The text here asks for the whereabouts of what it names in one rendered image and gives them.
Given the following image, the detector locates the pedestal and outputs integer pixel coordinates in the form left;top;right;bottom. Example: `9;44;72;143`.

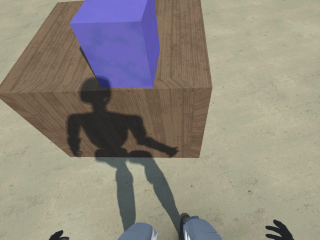
0;0;213;158

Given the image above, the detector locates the carton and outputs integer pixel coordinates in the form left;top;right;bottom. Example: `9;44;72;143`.
70;0;160;89

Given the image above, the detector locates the robot right hand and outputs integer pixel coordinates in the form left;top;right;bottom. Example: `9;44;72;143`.
265;219;294;240

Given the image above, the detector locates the robot left hand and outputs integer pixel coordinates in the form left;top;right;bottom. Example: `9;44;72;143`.
49;230;70;240

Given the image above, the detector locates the robot right thigh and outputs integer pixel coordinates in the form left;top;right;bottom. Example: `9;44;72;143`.
183;218;223;240

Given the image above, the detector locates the robot left thigh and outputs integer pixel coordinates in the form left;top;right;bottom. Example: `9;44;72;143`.
118;222;158;240

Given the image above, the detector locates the robot thigh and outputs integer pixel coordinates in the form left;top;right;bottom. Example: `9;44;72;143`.
118;222;158;240
183;218;223;240

